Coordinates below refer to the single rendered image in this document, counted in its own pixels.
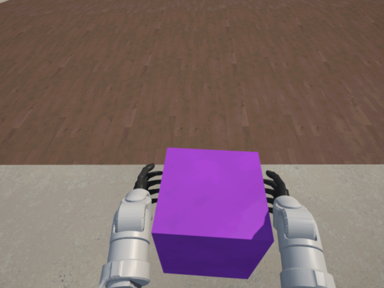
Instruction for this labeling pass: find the robot right forearm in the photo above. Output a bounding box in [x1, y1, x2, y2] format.
[273, 196, 336, 288]

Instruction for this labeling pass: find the robot left forearm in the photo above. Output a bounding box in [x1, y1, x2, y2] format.
[98, 188, 152, 288]

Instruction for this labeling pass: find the left robot hand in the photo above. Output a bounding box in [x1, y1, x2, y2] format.
[134, 163, 163, 204]

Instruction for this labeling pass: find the right robot hand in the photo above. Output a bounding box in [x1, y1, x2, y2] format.
[263, 170, 289, 214]

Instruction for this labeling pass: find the carton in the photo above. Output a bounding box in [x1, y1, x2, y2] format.
[151, 148, 274, 279]

